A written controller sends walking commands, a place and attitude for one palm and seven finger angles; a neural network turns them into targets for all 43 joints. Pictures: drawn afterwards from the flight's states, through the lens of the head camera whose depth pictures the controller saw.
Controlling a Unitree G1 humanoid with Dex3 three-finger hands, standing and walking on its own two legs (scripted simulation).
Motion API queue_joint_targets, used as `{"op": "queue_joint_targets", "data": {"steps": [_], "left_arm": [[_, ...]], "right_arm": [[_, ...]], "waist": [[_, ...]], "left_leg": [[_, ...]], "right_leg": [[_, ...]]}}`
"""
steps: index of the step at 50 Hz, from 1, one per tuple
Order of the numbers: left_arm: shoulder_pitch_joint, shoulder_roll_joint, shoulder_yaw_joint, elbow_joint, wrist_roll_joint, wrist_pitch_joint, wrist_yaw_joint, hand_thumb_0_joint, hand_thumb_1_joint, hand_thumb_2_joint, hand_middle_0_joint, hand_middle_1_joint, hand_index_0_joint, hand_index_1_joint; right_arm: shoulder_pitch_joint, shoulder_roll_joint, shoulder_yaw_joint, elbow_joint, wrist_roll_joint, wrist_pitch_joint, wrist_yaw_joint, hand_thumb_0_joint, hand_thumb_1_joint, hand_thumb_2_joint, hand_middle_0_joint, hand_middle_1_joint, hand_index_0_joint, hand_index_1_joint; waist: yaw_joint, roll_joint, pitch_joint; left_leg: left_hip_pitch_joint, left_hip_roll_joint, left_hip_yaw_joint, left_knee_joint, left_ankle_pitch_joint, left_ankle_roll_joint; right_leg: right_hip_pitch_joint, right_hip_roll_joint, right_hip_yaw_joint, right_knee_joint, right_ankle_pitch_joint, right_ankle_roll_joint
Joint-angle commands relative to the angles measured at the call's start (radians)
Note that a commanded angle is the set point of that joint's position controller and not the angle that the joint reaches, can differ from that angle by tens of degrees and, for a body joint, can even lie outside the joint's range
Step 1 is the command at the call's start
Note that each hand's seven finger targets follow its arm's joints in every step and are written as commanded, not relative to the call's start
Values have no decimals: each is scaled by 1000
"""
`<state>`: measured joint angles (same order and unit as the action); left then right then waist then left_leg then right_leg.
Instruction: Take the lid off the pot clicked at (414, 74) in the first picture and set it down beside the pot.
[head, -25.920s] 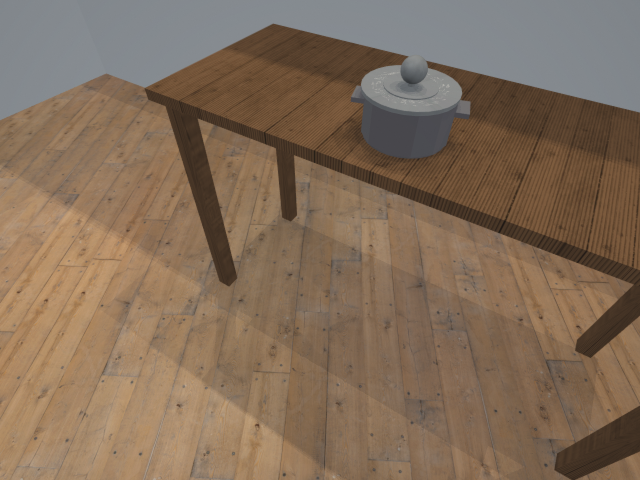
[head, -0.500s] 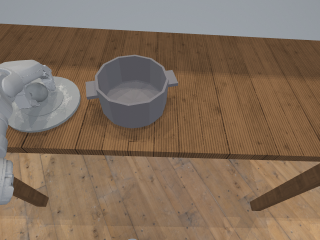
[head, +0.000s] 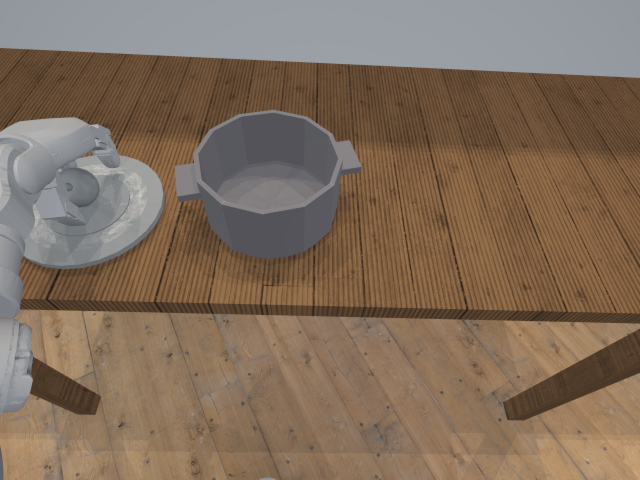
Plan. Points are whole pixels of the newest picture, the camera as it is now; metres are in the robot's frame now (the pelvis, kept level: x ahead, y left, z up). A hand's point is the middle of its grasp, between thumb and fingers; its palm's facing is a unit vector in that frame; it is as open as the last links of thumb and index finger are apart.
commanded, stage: raise the empty hand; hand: left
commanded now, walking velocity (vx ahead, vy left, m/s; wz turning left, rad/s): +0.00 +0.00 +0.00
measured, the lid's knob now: (76, 187) +0.46 +0.30 +0.09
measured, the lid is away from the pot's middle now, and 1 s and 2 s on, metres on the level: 0.24 0.24 0.24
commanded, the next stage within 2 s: draw the hand back to the body in 1.38 s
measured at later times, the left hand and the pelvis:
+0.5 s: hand (46, 157) +0.45 +0.31 +0.15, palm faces -0.34 -0.07 -0.94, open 11.0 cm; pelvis +0.00 +0.00 +0.00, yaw +1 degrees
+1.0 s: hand (11, 119) +0.46 +0.32 +0.20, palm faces -0.29 -0.06 -0.96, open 11.0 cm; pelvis +0.00 +0.01 +0.01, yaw +1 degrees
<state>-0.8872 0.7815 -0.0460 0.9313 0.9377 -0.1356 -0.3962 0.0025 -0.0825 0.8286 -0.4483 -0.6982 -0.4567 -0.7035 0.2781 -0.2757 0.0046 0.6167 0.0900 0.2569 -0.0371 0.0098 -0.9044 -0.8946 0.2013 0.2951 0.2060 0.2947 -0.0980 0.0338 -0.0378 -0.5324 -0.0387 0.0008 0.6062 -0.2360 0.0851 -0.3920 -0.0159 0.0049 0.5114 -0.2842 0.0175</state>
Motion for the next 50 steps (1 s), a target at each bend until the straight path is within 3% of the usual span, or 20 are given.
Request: {"op": "queue_joint_targets", "data": {"steps": [1,6,8,10,14,16,20,24,27,29,30,33,35,38,39,40,42,43,45,50], "left_arm": [[-475,300,96,-225,-8,3,47,0,-115,860,-453,-661,-453,-661],[-471,302,93,-179,-12,15,46,0,-118,866,-457,-654,-457,-654],[-562,291,70,-254,-10,19,46,0,-118,866,-457,-654,-457,-654],[-560,331,104,-275,-4,15,50,0,-118,866,-457,-654,-457,-654],[-474,320,100,-151,-15,36,32,0,-118,866,-457,-654,-457,-654],[-518,257,33,-155,-8,55,17,0,-118,866,-457,-654,-457,-654],[-606,346,89,-269,-7,42,7,0,-118,866,-457,-654,-457,-654],[-548,328,74,-166,-16,54,-14,0,-118,866,-457,-654,-457,-654],[-606,296,42,-239,-11,64,-25,0,-118,866,-457,-654,-457,-654],[-612,342,80,-300,-14,56,-25,0,-118,866,-457,-654,-457,-654],[-584,326,74,-274,-15,63,-31,0,-118,866,-457,-654,-457,-654],[-556,325,68,-179,-23,88,-46,0,-118,866,-457,-654,-457,-654],[-653,337,61,-306,-13,87,-48,0,-118,866,-457,-654,-457,-654],[-613,337,66,-226,-14,98,-58,0,-118,866,-457,-654,-457,-654],[-649,372,83,-273,-20,91,-60,0,-118,866,-457,-654,-457,-654],[-697,356,68,-337,-12,93,-62,0,-118,866,-457,-654,-457,-654],[-612,313,60,-256,-12,107,-69,0,-118,866,-457,-654,-457,-654],[-590,334,71,-210,-15,116,-73,0,-118,866,-457,-654,-457,-654],[-653,337,58,-276,-12,120,-79,0,-118,866,-457,-654,-457,-654],[-725,313,24,-257,-6,136,-88,0,-118,866,-457,-654,-457,-654]], "right_arm": [[41,-173,-62,-101,-12,-31,-16,0,-900,-900,200,300,200,300],[42,-175,-57,-94,-10,-31,-16,0,-900,-900,200,300,200,300],[38,-174,-58,-98,-10,-38,-19,0,-900,-900,200,300,200,300],[42,-173,-59,-100,-15,-44,-19,0,-900,-900,200,300,200,300],[41,-178,-55,-94,-10,-47,-17,0,-900,-900,200,300,200,300],[30,-175,-54,-93,-5,-43,-13,0,-900,-900,200,300,200,300],[33,-175,-57,-109,-12,-51,-20,0,-900,-900,200,300,200,300],[37,-184,-56,-93,-9,-50,-19,0,-900,-900,200,300,200,300],[28,-176,-57,-100,-6,-48,-14,0,-900,-900,200,300,200,300],[26,-180,-62,-109,-11,-52,-10,0,-900,-900,200,300,200,300],[27,-172,-59,-110,-13,-50,-7,0,-900,-900,200,300,200,300],[20,-178,-50,-100,-3,-43,-9,0,-900,-900,200,300,200,300],[16,-178,-58,-114,-10,-46,-1,0,-900,-900,200,300,200,300],[18,-177,-53,-105,-6,-49,-10,0,-900,-900,200,300,200,300],[17,-186,-57,-108,-6,-49,-7,0,-900,-900,200,300,200,300],[7,-177,-56,-117,-9,-51,-4,0,-900,-900,200,300,200,300],[17,-171,-57,-106,-8,-57,-4,0,-900,-900,200,300,200,300],[15,-176,-50,-103,-5,-52,-4,0,-900,-900,200,300,200,300],[7,-177,-52,-112,-9,-52,1,0,-900,-900,200,300,200,300],[8,-176,-47,-105,-7,-58,-1,0,-900,-900,200,300,200,300]], "waist": [[-5,105,-424],[-6,74,-376],[-11,107,-417],[-6,143,-449],[-2,71,-361],[-11,60,-335],[-8,117,-442],[-8,79,-355],[-11,104,-394],[-7,133,-429],[-7,132,-423],[-8,54,-346],[-6,121,-428],[-8,66,-400],[-7,88,-412],[-7,134,-451],[-8,104,-399],[-5,73,-373],[-2,100,-405],[-10,93,-383]], "left_leg": [[479,8,-75,-47,321,-6],[432,5,-70,-62,252,-6],[478,8,-78,-67,277,-8],[513,7,-86,-57,336,-9],[425,5,-68,-79,277,-10],[413,4,-68,-89,215,-10],[486,-3,-74,-80,281,-3],[436,-1,-62,-83,287,-6],[484,1,-74,-84,319,-7],[522,4,-84,-75,391,-12],[511,-1,-84,-73,400,-8],[428,-1,-68,-97,298,-10],[491,-3,-80,-95,337,-9],[461,-6,-69,-96,302,-7],[473,-2,-72,-95,326,-9],[510,-5,-82,-95,364,-9],[517,1,-88,-89,383,-12],[475,-1,-81,-99,332,-14],[477,-8,-74,-101,349,-10],[478,-6,-83,-119,284,-10]], "right_leg": [[-81,92,-59,-52,162,-69],[-76,91,-59,-61,144,-69],[-76,91,-59,-63,151,-69],[-67,91,-57,-64,166,-72],[-41,83,-59,-77,169,-72],[-58,88,-62,-81,138,-68],[-17,86,-53,-84,177,-70],[-26,82,-58,-92,191,-70],[-37,89,-62,-91,186,-66],[-30,84,-59,-94,205,-72],[-30,92,-59,-95,208,-68],[-16,88,-66,-99,188,-63],[-5,88,-62,-103,195,-67],[2,87,-62,-106,194,-62],[11,77,-59,-109,208,-68],[5,85,-59,-108,207,-66],[-36,92,-66,-112,190,-64],[-22,90,-66,-114,180,-63],[10,87,-62,-115,210,-65],[-10,88,-66,-130,166,-67]]}}
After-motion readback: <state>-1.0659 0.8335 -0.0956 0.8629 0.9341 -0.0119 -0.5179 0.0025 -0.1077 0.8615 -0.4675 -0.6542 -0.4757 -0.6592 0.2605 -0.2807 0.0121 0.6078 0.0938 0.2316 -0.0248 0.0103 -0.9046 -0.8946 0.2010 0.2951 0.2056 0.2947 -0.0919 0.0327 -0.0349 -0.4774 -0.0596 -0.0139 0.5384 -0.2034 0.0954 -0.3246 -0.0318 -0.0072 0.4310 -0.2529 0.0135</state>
